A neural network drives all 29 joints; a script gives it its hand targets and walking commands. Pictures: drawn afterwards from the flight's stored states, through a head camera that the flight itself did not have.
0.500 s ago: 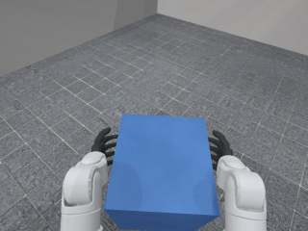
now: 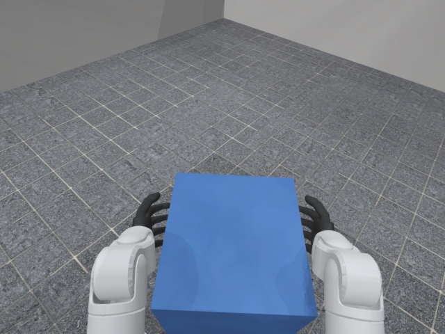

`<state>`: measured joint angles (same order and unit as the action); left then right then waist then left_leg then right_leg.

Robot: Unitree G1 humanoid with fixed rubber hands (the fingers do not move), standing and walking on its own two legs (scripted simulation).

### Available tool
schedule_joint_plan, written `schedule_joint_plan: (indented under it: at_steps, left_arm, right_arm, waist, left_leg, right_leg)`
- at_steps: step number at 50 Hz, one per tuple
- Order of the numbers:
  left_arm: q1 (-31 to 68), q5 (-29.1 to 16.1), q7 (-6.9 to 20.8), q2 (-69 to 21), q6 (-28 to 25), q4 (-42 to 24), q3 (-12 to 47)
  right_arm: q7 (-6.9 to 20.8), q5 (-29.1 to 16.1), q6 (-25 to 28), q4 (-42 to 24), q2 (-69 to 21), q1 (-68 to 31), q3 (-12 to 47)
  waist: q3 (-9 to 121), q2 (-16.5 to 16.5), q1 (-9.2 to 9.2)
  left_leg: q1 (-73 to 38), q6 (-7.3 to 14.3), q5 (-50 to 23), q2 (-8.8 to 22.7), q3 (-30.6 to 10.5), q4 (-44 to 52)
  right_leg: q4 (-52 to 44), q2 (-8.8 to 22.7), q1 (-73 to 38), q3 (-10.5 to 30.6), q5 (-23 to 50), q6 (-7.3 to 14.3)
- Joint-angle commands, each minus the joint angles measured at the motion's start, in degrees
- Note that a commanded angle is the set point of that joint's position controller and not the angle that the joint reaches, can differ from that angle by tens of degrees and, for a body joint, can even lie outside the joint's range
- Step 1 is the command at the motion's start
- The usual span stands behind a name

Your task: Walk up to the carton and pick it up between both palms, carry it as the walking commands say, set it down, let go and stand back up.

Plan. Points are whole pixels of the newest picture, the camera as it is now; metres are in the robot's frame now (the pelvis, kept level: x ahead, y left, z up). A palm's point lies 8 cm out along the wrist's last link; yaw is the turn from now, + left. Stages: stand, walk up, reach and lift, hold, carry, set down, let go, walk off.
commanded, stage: carry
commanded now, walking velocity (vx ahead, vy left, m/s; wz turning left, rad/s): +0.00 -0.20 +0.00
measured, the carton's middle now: (229, 264) +0.26 +0.01 +0.01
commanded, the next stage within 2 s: none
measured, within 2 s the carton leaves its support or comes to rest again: neither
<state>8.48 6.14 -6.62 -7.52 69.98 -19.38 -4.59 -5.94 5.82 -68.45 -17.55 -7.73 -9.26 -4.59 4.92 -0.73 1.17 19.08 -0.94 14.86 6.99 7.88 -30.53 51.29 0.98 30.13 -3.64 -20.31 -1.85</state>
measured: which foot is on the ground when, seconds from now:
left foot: down 0.00-0.14, up 0.16-0.42, down 0.44-0.74, up 0.76-1.00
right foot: up 0.00-0.10, down 0.12-0.46, up 0.48-0.72, down 0.74-1.00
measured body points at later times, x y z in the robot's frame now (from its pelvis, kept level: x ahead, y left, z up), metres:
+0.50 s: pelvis -0.05 -0.15 -0.01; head -0.06 -0.14 +0.44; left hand +0.22 +0.00 +0.06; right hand +0.23 -0.29 +0.07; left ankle -0.06 -0.05 -0.74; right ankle -0.01 -0.20 -0.72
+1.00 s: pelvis -0.10 -0.31 -0.01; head -0.09 -0.31 +0.44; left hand +0.18 -0.17 +0.07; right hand +0.18 -0.46 +0.07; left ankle -0.13 -0.21 -0.72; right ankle -0.06 -0.37 -0.74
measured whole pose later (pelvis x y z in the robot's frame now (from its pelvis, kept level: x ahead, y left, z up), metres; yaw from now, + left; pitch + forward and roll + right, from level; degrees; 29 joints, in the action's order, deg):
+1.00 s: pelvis -0.10 -0.31 -0.01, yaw +1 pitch +4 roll +0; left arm 11.1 6.7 -6.1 -8.0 68.3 -18.1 -4.3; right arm -6.5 5.3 -68.0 -19.3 -7.8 -10.4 -6.5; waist 3.8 -0.2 -0.6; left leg 24.1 -0.8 28.6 2.7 8.0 -45.9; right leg 33.0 -0.8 24.4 -9.5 -13.3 5.9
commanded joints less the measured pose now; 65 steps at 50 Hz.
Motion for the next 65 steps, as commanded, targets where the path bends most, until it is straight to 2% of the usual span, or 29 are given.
schedule_joint_plan:
  at_steps: [1,4,6,7,8,9,13,18,21,22,23,24,25,27,30,35,37,38,39,41,50,51,52,53,54,56,59,63,65]
  left_arm:
    - [30.39,-25.83,15.24,-53.96,-1.17,-5.50,43.19]
    - [27.16,-24.68,15.28,-52.54,-0.59,-2.73,41.72]
    - [25.65,-24.41,15.44,-52.74,-0.48,-1.30,41.32]
    - [26.01,-24.53,15.62,-52.91,-0.49,-1.14,41.26]
    - [24.30,-22.84,15.90,-53.04,-0.98,0.22,39.92]
    - [26.61,-22.91,15.87,-54.53,-1.34,-1.35,39.48]
    - [27.55,-22.65,15.58,-55.55,-2.62,-2.61,38.43]
    - [25.59,-22.01,15.15,-53.91,-2.44,-2.34,38.72]
    - [25.45,-22.66,15.07,-54.17,-2.04,-2.14,39.87]
    - [25.77,-22.96,14.97,-54.18,-2.08,-2.02,40.31]
    - [25.56,-23.17,15.09,-54.28,-2.00,-2.30,40.57]
    - [28.69,-23.43,15.44,-53.96,-1.49,-4.97,42.06]
    - [30.89,-23.65,15.40,-55.03,-1.71,-5.44,42.68]
    - [32.62,-25.39,15.80,-55.50,-1.74,-5.58,42.99]
    - [31.91,-26.16,15.54,-54.85,-1.52,-5.91,43.18]
    - [26.63,-24.66,15.53,-52.72,-0.55,-1.77,41.33]
    - [26.23,-24.67,15.71,-53.04,-0.53,-0.95,41.11]
    - [25.73,-23.53,16.04,-53.16,-0.98,0.16,40.19]
    - [27.13,-23.39,15.98,-54.73,-1.39,-1.12,39.75]
    - [27.84,-23.11,15.98,-55.68,-1.93,-1.92,39.03]
    - [25.87,-22.58,15.07,-54.34,-2.17,-2.66,39.47]
    - [25.52,-22.76,15.02,-54.28,-2.05,-2.32,39.75]
    - [26.33,-23.16,14.89,-54.30,-2.15,-2.35,40.34]
    - [26.41,-23.13,15.23,-53.97,-1.71,-3.70,40.64]
    - [29.09,-23.18,15.27,-54.49,-1.64,-4.94,41.97]
    - [31.76,-24.54,15.69,-55.48,-1.80,-5.44,42.36]
    - [32.66,-26.30,15.66,-55.41,-1.70,-6.21,43.15]
    - [28.36,-25.21,15.59,-52.99,-0.84,-3.07,41.74]
    - [26.88,-24.89,15.82,-52.90,-0.50,-0.99,40.97]
  right_arm:
    - [14.75,-22.47,0.26,-4.45,-53.54,-23.87,37.82]
    - [14.57,-21.18,-0.46,-2.93,-51.65,-21.92,37.24]
    - [14.69,-20.66,-0.53,-2.29,-51.40,-21.77,37.54]
    - [14.65,-20.73,-0.43,-1.95,-51.58,-22.31,38.12]
    - [15.01,-21.53,-0.70,-3.30,-52.49,-23.90,39.55]
    - [15.20,-22.43,-0.80,-3.13,-53.86,-27.17,40.66]
    - [15.16,-26.02,0.55,-6.67,-55.95,-30.75,42.36]
    - [14.49,-25.13,-0.03,-5.49,-53.60,-27.87,41.71]
    - [14.70,-24.07,-0.07,-3.19,-53.60,-25.08,40.19]
    - [14.92,-23.98,0.00,-2.55,-53.23,-25.05,39.68]
    - [15.04,-23.68,0.23,-2.03,-53.37,-23.44,39.37]
    - [15.19,-22.09,0.85,0.18,-54.09,-21.88,38.34]
    - [15.44,-23.10,0.68,-2.26,-55.44,-23.81,39.02]
    - [15.56,-23.34,0.75,-3.19,-55.15,-25.55,37.86]
    - [14.87,-22.93,0.73,-4.29,-54.49,-25.43,37.81]
    - [14.50,-20.95,-0.38,-2.35,-51.42,-22.14,37.13]
    - [14.62,-20.60,-0.30,-1.59,-51.57,-22.45,37.85]
    - [14.92,-21.25,-0.50,-2.46,-52.54,-23.72,38.95]
    - [15.13,-22.32,-0.64,-2.99,-53.72,-27.07,40.28]
    - [15.22,-24.09,0.02,-3.80,-55.60,-29.12,41.66]
    - [14.68,-24.61,-0.04,-4.07,-53.72,-26.54,40.66]
    - [14.83,-24.26,-0.01,-3.24,-53.51,-25.71,40.16]
    - [14.99,-24.20,0.06,-2.64,-53.18,-25.61,39.58]
    - [15.15,-23.14,0.51,-0.63,-53.58,-22.48,38.73]
    - [15.29,-22.85,0.76,-1.02,-54.84,-22.71,38.77]
    - [15.62,-23.51,0.68,-3.10,-54.98,-25.05,38.03]
    - [14.94,-22.92,0.83,-4.35,-54.85,-25.73,37.72]
    - [14.40,-21.19,-0.05,-2.61,-51.81,-22.64,36.92]
    - [14.49,-20.26,-0.27,-1.27,-51.40,-22.16,37.30]
  waist:
    - [12.94,12.82,-1.91]
    - [14.94,15.22,-1.97]
    - [15.84,9.98,-1.66]
    - [16.19,3.23,-1.39]
    - [15.33,-15.05,-0.42]
    - [15.80,-17.35,-0.21]
    - [15.79,-8.37,-0.08]
    - [17.37,-8.03,-0.03]
    - [17.57,-6.23,-1.19]
    - [18.16,-2.10,-1.54]
    - [17.22,8.61,-1.90]
    - [11.58,20.56,-1.66]
    - [10.51,13.65,-1.71]
    - [9.79,6.62,-1.65]
    - [11.48,10.69,-1.48]
    - [14.85,13.72,-1.70]
    - [15.88,4.76,-1.30]
    - [15.64,-12.36,-0.67]
    - [15.89,-17.60,-0.26]
    - [16.03,-9.74,0.07]
    - [17.15,-7.72,-0.67]
    - [17.48,-5.83,-1.16]
    - [17.81,-0.30,-1.50]
    - [14.73,15.42,-1.75]
    - [11.45,17.74,-1.42]
    - [10.40,7.67,-1.70]
    - [11.05,10.91,-1.42]
    - [15.08,13.31,-1.68]
    - [15.62,5.44,-1.33]
  left_leg:
    - [-9.71,5.99,-26.99,11.92,-6.56,7.32]
    - [-11.43,4.48,-31.35,11.74,-6.17,3.15]
    - [-5.45,0.29,-24.23,9.75,-4.26,-1.67]
    - [1.72,-2.28,-13.16,7.90,-2.95,-7.05]
    - [13.60,-5.79,12.77,-0.14,2.76,-14.32]
    - [13.04,-4.26,25.29,-0.85,-0.84,-23.81]
    - [15.74,-1.95,17.11,-1.26,-2.76,-34.62]
    - [8.04,0.27,15.16,-3.79,-0.83,-18.40]
    - [-4.54,2.12,3.87,-3.64,-0.05,3.22]
    - [-13.52,2.54,-2.11,1.75,-5.61,10.69]
    - [-20.87,5.92,0.75,16.33,-22.84,14.08]
    - [-14.67,12.87,-11.45,28.26,-33.31,15.79]
    - [-11.86,13.78,-16.33,25.00,-28.04,14.02]
    - [-8.72,9.52,-11.21,18.02,-16.35,12.98]
    - [-9.37,6.09,-23.37,11.73,-6.72,8.26]
    - [-10.00,2.84,-29.64,10.55,-5.38,1.12]
    - [-0.50,-1.88,-16.21,8.46,-3.34,-5.90]
    - [10.71,-5.84,6.21,1.15,1.79,-12.79]
    - [11.36,-4.62,23.97,-0.61,-0.22,-20.54]
    - [12.93,-2.55,24.18,-2.20,-2.74,-32.67]
    - [-0.61,1.87,9.84,-4.85,0.12,-4.52]
    - [-7.05,2.12,1.36,-2.76,-0.41,6.09]
    - [-16.55,2.90,-1.93,4.29,-8.95,11.40]
    - [-18.63,9.48,-5.26,23.08,-30.58,14.09]
    - [-13.96,13.95,-14.68,27.49,-31.81,14.62]
    - [-9.97,11.11,-14.57,19.98,-19.49,12.52]
    - [-9.49,6.11,-24.32,11.88,-6.88,8.27]
    - [-9.94,3.22,-26.36,8.48,-3.41,1.79]
    - [-1.82,-1.35,-13.87,6.85,-2.40,-3.30]
  right_leg:
    - [-6.37,0.37,-1.84,-1.78,-1.54,-1.40]
    - [-19.18,-1.19,-7.83,-5.52,0.72,-1.00]
    - [-29.93,1.47,-18.87,-4.83,7.82,-0.29]
    - [-30.56,7.87,-25.25,1.33,16.14,0.56]
    - [-29.91,18.70,-27.01,15.00,34.11,6.87]
    - [-26.96,17.73,-24.67,13.72,40.09,11.07]
    - [-26.28,13.38,-22.43,5.96,30.00,12.62]
    - [-28.45,13.54,-21.50,9.51,22.81,14.44]
    - [-27.29,11.05,-17.23,6.86,21.26,11.19]
    - [-23.25,9.04,-10.91,4.94,18.83,7.90]
    - [-15.67,5.66,0.78,2.51,9.33,2.81]
    - [-5.90,1.88,6.94,-1.63,-7.16,0.70]
    - [2.62,2.61,5.43,4.13,-6.16,1.16]
    - [5.60,2.70,4.62,5.57,-0.95,0.02]
    - [-2.99,0.95,-0.03,0.26,-0.05,-1.37]
    - [-24.56,-1.37,-12.25,-6.48,4.09,-0.94]
    - [-30.76,6.59,-24.68,0.08,13.48,-0.09]
    - [-28.59,17.72,-27.40,13.18,34.93,5.35]
    - [-26.79,17.95,-24.95,13.58,41.48,10.10]
    - [-25.27,16.13,-23.16,9.34,40.79,12.60]
    - [-28.10,11.97,-19.25,7.86,22.43,12.01]
    - [-26.33,10.49,-16.52,6.02,21.36,9.75]
    - [-20.72,8.15,-8.45,4.28,18.95,6.36]
    - [-11.75,2.68,4.30,-0.70,0.47,1.22]
    - [-1.07,2.60,6.22,1.30,-8.01,1.08]
    - [5.47,2.19,4.20,5.64,-3.31,0.55]
    - [-2.47,1.19,0.02,0.56,0.33,-1.15]
    - [-22.80,-1.34,-12.31,-6.56,4.62,-1.44]
    - [-30.45,6.14,-24.40,-0.63,13.95,-1.16]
